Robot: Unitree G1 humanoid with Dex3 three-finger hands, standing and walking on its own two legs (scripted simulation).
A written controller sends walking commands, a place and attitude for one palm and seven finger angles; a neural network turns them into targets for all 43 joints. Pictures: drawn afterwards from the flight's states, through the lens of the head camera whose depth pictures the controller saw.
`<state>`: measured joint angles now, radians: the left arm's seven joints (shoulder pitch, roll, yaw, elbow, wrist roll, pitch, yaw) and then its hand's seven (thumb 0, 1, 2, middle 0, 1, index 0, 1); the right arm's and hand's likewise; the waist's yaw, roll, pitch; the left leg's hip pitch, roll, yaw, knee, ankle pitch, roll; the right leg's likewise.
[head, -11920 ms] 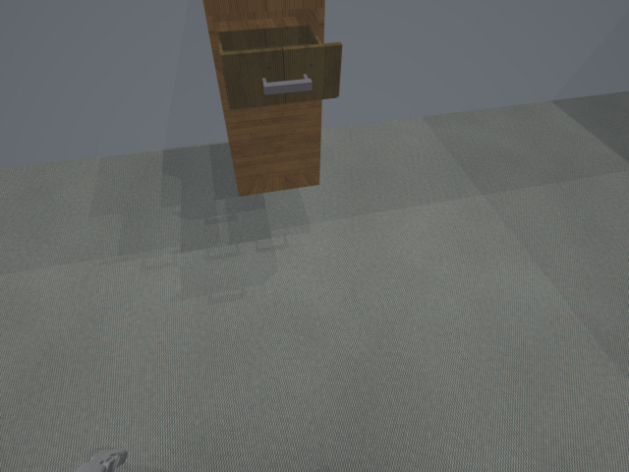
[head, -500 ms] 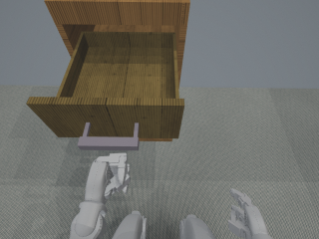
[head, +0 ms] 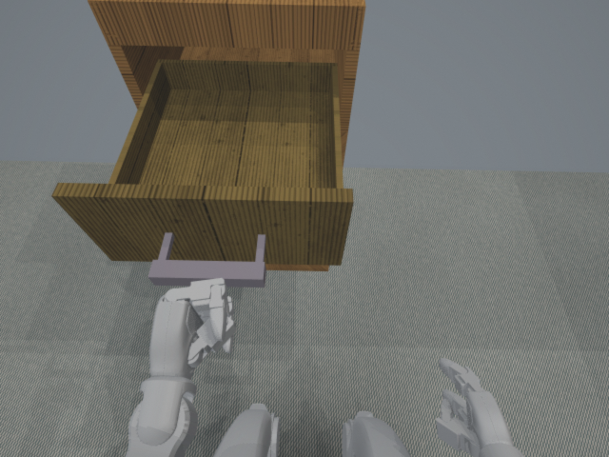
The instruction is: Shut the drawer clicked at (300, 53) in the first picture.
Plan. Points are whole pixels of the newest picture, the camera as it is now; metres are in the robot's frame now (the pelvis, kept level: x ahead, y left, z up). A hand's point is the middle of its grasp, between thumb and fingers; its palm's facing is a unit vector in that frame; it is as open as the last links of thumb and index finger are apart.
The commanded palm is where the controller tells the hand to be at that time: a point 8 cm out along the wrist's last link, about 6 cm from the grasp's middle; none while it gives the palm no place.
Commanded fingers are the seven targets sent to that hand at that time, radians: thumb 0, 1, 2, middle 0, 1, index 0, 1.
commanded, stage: push the drawer shut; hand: left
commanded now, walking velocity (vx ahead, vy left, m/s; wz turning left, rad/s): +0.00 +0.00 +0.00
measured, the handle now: (212, 257) +0.36 +0.14 +0.04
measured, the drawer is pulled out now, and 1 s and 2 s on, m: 0.30 0.20 0.06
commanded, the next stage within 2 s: none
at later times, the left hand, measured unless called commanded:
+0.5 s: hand (238, 289) +0.32 +0.10 +0.04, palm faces -0.04 -1.00 -0.04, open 2.9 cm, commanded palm +0.31 +0.15 +0.04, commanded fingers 0.00 0.90 0.90 -1.40 -1.60 -1.40 -1.60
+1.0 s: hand (243, 245) +0.38 +0.10 +0.04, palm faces -0.01 -1.00 -0.04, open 3.0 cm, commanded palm +0.37 +0.14 +0.04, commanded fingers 0.00 0.90 0.90 -1.40 -1.60 -1.40 -1.60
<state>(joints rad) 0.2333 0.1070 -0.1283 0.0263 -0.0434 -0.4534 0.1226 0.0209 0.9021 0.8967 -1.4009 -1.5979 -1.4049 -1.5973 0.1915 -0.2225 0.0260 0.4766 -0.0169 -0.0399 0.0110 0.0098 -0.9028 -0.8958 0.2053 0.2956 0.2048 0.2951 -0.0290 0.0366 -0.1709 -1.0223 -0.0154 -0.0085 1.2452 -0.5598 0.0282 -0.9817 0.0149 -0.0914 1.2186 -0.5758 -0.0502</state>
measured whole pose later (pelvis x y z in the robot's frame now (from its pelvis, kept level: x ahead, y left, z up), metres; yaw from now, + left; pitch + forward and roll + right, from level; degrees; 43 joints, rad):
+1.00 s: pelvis -0.02 +0.01 +0.01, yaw -1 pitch +20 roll -2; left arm -0.35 0.13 0.00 0.59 -0.06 -0.45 0.13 -0.03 0.85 0.94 -1.40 -1.60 -1.40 -1.60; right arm 0.25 -0.24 0.02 0.60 -0.02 0.03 0.02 0.01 -0.90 -0.90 0.21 0.30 0.21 0.30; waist -0.08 0.04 -0.15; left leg -1.04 -0.02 0.01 1.20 -0.51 0.05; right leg -1.01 0.01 -0.07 1.17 -0.51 -0.03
